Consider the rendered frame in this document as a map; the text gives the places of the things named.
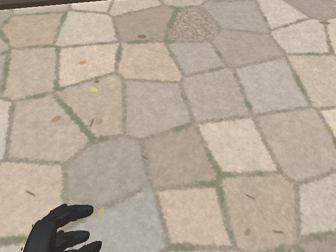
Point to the robot left hand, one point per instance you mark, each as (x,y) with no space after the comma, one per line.
(45,238)

